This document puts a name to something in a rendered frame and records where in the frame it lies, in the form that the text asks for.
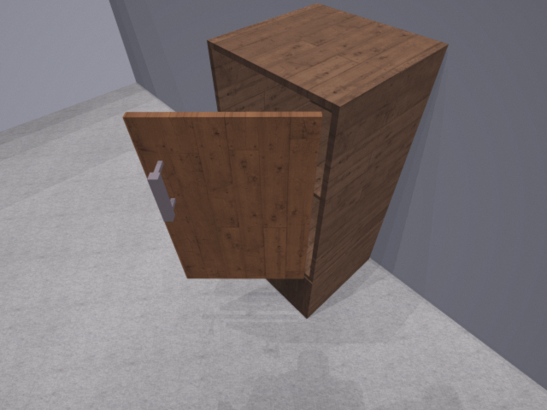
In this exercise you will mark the handle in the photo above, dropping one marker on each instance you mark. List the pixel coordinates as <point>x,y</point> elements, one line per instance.
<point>165,205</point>

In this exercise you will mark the cupboard door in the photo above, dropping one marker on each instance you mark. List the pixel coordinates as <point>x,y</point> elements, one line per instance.
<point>243,184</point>

